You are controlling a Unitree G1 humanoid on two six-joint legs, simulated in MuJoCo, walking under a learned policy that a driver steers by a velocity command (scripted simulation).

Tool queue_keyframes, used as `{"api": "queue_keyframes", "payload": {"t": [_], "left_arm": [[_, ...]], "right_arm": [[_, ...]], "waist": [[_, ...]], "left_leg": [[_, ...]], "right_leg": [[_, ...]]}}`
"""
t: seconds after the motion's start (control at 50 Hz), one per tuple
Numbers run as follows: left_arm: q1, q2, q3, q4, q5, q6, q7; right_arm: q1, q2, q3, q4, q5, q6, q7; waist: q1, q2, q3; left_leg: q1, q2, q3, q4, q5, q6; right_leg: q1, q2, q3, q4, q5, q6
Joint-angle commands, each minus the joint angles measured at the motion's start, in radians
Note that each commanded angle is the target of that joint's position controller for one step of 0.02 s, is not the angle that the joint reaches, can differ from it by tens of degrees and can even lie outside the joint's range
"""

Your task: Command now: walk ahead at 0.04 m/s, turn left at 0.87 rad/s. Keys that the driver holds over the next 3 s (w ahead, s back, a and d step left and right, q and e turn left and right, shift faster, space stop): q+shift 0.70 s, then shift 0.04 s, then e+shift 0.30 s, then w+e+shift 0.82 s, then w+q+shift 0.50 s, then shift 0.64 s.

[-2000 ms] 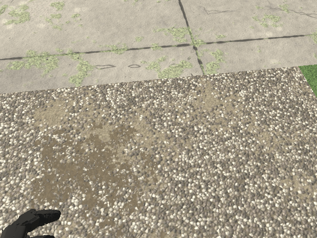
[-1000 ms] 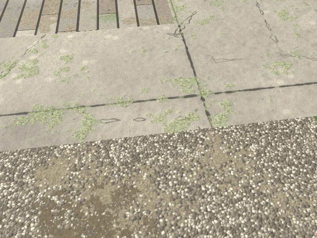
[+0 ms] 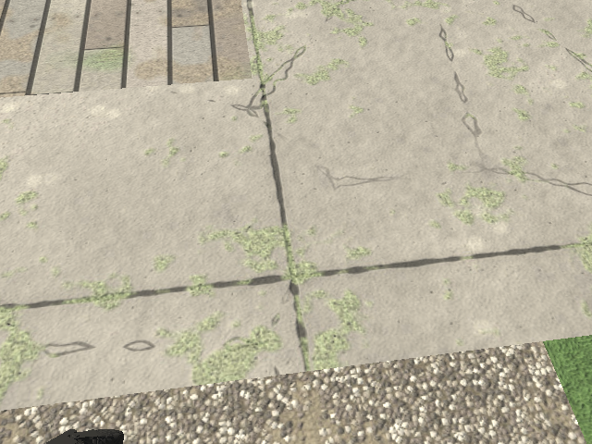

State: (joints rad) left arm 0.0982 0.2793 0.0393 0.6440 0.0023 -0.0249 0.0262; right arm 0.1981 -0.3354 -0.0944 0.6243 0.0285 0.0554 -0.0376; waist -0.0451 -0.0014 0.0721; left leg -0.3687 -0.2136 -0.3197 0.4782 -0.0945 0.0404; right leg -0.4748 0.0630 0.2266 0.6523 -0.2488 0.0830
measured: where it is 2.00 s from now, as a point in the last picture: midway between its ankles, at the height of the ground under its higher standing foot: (228, 358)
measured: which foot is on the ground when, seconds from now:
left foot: down 0.00-0.04, up 0.06-0.54, down 0.56-1.00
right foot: up 0.00-0.04, down 0.06-0.56, up 0.58-0.96, down 0.98-1.00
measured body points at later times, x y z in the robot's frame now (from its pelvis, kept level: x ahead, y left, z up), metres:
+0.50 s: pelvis +0.03 -0.04 +0.00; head +0.07 -0.01 +0.45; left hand +0.03 +0.28 -0.10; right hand +0.32 -0.20 -0.08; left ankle -0.02 +0.08 -0.71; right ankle +0.10 -0.15 -0.73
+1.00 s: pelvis +0.06 +0.00 -0.01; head +0.07 +0.01 +0.44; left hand -0.04 +0.29 -0.11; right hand +0.37 -0.04 -0.08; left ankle -0.02 +0.07 -0.73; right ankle +0.16 -0.09 -0.73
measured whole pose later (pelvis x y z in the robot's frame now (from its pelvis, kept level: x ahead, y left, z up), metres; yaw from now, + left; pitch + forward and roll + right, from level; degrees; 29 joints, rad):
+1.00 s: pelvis +0.06 +0.00 -0.01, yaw +42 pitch +0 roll +0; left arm 0.22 0.29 0.06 0.71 -0.01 0.01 -0.01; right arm 0.10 -0.24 -0.01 0.64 -0.02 0.02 -0.01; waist 0.05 -0.01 0.01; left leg -0.26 -0.06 -0.06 0.60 -0.34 0.03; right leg -0.32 -0.03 0.01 0.61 -0.26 0.02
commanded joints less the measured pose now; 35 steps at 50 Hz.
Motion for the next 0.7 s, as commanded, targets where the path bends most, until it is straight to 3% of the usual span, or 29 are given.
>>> {"api": "queue_keyframes", "payload": {"t": [0.02,0.04,0.06,0.08,0.1,0.12,0.16,0.2,0.26,0.32,0.42,0.48,0.52,0.54,0.56,0.58,0.6,0.62,0.64,0.66,0.7], "left_arm": [[0.026,0.116,0.050,-0.049,-0.013,-0.036,-0.007],[0.051,0.136,0.061,-0.035,-0.011,-0.040,-0.006],[0.036,0.179,0.069,-0.047,0.002,-0.032,0.000],[-0.002,0.228,0.075,-0.060,0.043,-0.015,0.001],[-0.009,0.174,0.071,-0.070,0.053,-0.015,0.001],[-0.045,0.127,0.057,-0.082,0.039,-0.011,0.008],[-0.073,0.103,0.047,-0.091,0.013,0.003,0.023],[-0.053,0.103,0.040,-0.086,0.019,0.012,0.031],[0.016,0.128,0.050,-0.065,0.029,0.024,0.033],[0.034,0.158,0.065,-0.050,0.026,0.028,0.024],[-0.002,0.191,0.086,-0.035,0.013,0.024,-0.003],[0.001,0.205,0.099,-0.017,-0.010,0.015,-0.021],[-0.007,0.199,0.102,-0.006,-0.030,0.012,-0.026],[0.022,0.172,0.098,0.014,-0.036,0.013,-0.028],[0.063,0.129,0.088,0.022,-0.018,0.013,-0.034],[0.019,0.079,0.064,-0.063,0.027,0.008,-0.033],[-0.085,0.127,0.076,-0.080,0.033,0.006,-0.018],[-0.109,0.144,0.080,-0.089,0.010,0.007,-0.010],[-0.091,0.144,0.084,-0.077,0.005,0.006,-0.001],[-0.069,0.164,0.090,-0.066,0.015,0.006,0.009],[-0.025,0.156,0.090,-0.046,0.022,0.004,0.006]], "right_arm": [[-0.020,-0.132,-0.040,-0.085,0.002,0.000,-0.005],[-0.018,-0.109,-0.033,-0.089,0.009,0.000,-0.003],[0.064,-0.051,-0.016,-0.076,0.003,0.002,0.001],[0.083,-0.065,-0.021,-0.104,0.011,-0.003,0.008],[0.066,-0.167,-0.046,-0.098,-0.003,-0.016,0.015],[0.070,-0.198,-0.057,-0.077,0.001,-0.012,0.018],[0.104,-0.154,-0.048,-0.049,-0.005,0.008,0.012],[0.082,-0.119,-0.033,-0.068,0.002,0.012,0.017],[-0.003,-0.094,-0.019,-0.113,0.007,0.004,0.019],[-0.026,-0.077,-0.012,-0.133,0.001,0.002,0.027],[-0.037,-0.056,-0.005,-0.138,-0.006,0.014,0.042],[-0.046,-0.065,-0.014,-0.143,-0.002,0.034,0.055],[-0.011,-0.075,-0.027,-0.132,0.001,0.045,0.062],[0.046,-0.095,-0.042,-0.110,0.000,0.046,0.055],[0.139,-0.190,-0.077,-0.087,0.002,0.041,0.038],[0.123,-0.336,-0.099,-0.115,-0.009,0.027,0.024],[0.106,-0.269,-0.085,-0.137,-0.048,-0.012,0.039],[0.079,-0.235,-0.069,-0.119,-0.047,-0.037,0.041],[0.029,-0.211,-0.063,-0.114,-0.024,-0.045,0.033],[-0.024,-0.177,-0.050,-0.120,-0.004,-0.040,0.024],[-0.075,-0.160,-0.037,-0.138,-0.012,-0.029,0.007]], "waist": [[0.035,0.194,-0.174],[0.050,0.161,-0.179],[0.008,0.014,-0.239],[-0.032,-0.250,-0.206],[-0.007,-0.220,-0.172],[-0.007,-0.152,-0.145],[0.000,-0.104,-0.108],[0.022,-0.110,-0.081],[0.081,-0.136,-0.096],[0.095,-0.141,-0.122],[0.081,-0.144,-0.137],[0.069,-0.158,-0.153],[0.030,-0.145,-0.166],[0.004,-0.099,-0.176],[-0.020,0.091,-0.180],[0.027,0.393,-0.178],[-0.053,0.233,-0.260],[-0.028,0.191,-0.217],[0.008,0.144,-0.168],[0.035,0.123,-0.148],[0.069,0.129,-0.172]], "left_leg": [[0.118,0.207,-0.299,-0.093,-0.156,0.085],[0.079,0.169,-0.273,-0.026,-0.242,0.054],[-0.005,0.093,-0.155,0.164,-0.470,0.011],[-0.185,-0.008,0.054,0.384,-0.561,-0.039],[-0.236,0.089,0.075,0.557,-0.483,-0.082],[-0.241,0.121,0.103,0.626,-0.407,-0.099],[-0.275,0.148,0.150,0.758,-0.306,-0.127],[-0.302,0.188,0.227,0.789,-0.268,-0.147],[-0.350,0.257,0.273,0.702,-0.247,-0.179],[-0.327,0.301,0.287,0.612,-0.257,-0.185],[-0.163,0.313,0.353,0.418,-0.246,-0.143],[-0.067,0.297,0.389,0.280,-0.258,-0.098],[0.047,0.271,0.409,0.115,-0.190,-0.048],[0.171,0.243,0.397,0.011,-0.096,-0.008],[0.385,0.323,0.217,-0.077,0.218,0.065],[0.504,0.571,-0.229,-0.070,0.475,0.267],[0.445,0.592,-0.245,-0.107,0.383,0.339],[0.405,0.543,-0.162,-0.130,0.272,0.295],[0.364,0.485,-0.103,-0.135,0.190,0.238],[0.331,0.459,-0.071,-0.126,0.187,0.202],[0.244,0.407,-0.024,-0.110,0.272,0.184]], "right_leg": [[0.176,0.022,-0.049,-0.202,0.060,-0.024],[0.275,-0.038,-0.040,-0.321,0.148,-0.052],[0.411,-0.233,0.103,-0.341,0.149,-0.131],[0.396,-0.398,0.313,-0.362,0.231,-0.273],[0.346,-0.434,0.343,-0.370,0.205,-0.316],[0.323,-0.378,0.225,-0.351,0.159,-0.290],[0.310,-0.294,0.079,-0.337,0.134,-0.248],[0.305,-0.271,-0.022,-0.354,0.207,-0.261],[0.412,-0.299,-0.077,-0.363,0.264,-0.298],[0.461,-0.340,-0.124,-0.365,0.303,-0.320],[0.407,-0.371,-0.254,-0.359,0.328,-0.306],[0.418,-0.404,-0.303,-0.307,0.379,-0.273],[0.397,-0.407,-0.349,-0.220,0.355,-0.215],[0.325,-0.371,-0.396,-0.122,0.284,-0.156],[0.106,-0.279,-0.463,0.111,0.050,-0.070],[-0.267,-0.117,-0.428,0.386,-0.437,0.026],[-0.299,-0.095,-0.209,0.543,-0.436,0.018],[-0.309,-0.101,-0.169,0.562,-0.344,-0.011],[-0.313,-0.113,-0.150,0.528,-0.245,-0.028],[-0.304,-0.117,-0.141,0.492,-0.179,-0.029],[-0.197,-0.079,-0.146,0.476,-0.087,-0.015]]}}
